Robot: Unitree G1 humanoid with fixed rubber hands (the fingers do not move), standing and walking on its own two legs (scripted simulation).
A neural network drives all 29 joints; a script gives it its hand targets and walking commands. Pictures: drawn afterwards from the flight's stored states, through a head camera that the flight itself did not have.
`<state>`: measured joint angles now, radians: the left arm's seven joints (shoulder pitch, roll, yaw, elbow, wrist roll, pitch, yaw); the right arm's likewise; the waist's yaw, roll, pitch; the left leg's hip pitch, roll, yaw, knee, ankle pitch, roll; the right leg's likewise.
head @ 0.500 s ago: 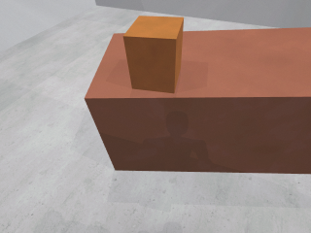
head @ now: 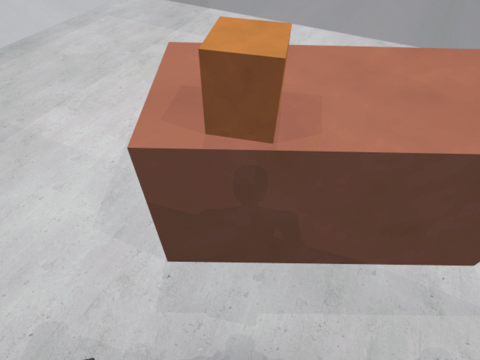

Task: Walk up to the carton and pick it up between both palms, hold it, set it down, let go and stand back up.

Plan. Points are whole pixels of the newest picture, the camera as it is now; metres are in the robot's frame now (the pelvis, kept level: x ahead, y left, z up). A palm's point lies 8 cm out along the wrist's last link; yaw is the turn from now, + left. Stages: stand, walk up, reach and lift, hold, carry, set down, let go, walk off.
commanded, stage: walk up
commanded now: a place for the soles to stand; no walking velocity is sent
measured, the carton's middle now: (246, 81) +0.80 +0.03 +0.06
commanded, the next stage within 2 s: none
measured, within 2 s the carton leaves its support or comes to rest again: neither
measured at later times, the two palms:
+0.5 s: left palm out of the picture +0.09 +0.29 -0.11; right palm out of the picture +0.09 -0.31 -0.11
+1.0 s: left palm (35, 347) +0.16 +0.38 -0.11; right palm (394, 353) +0.17 -0.24 -0.08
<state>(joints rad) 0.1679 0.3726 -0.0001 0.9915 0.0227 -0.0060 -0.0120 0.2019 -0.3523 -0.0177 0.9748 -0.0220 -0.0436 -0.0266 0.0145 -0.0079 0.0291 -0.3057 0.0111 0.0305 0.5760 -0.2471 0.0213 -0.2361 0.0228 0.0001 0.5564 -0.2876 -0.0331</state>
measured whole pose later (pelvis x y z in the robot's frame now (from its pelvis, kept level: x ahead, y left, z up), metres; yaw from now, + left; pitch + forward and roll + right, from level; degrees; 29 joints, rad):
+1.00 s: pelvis +0.12 +0.07 +0.01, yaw +1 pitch -3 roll -3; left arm 0.26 0.41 0.00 0.99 0.02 -0.04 -0.03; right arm 0.27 -0.38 -0.03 0.96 -0.02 -0.09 0.03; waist -0.01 0.00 0.03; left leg -0.16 0.00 0.04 0.51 -0.31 0.06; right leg -0.45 0.00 0.01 0.96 -0.33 -0.01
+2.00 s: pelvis +0.34 +0.03 +0.00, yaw -2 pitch -1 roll -1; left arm 0.18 0.39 0.00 0.96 0.02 -0.01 -0.01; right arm 0.24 -0.37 -0.03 0.93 -0.02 -0.04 -0.02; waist 0.01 0.00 0.06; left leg -0.31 0.01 -0.02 0.57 -0.23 0.01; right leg -0.25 0.08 -0.01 0.66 -0.46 -0.04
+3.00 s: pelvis +0.32 +0.01 +0.00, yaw -2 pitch -3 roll +0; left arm 0.08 0.38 0.00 0.97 0.02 0.00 -0.01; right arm 0.17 -0.35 -0.03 1.01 -0.01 -0.01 -0.02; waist 0.00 0.02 0.07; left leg -0.28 0.00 -0.02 0.56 -0.24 -0.01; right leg -0.22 0.00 -0.02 0.58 -0.31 -0.01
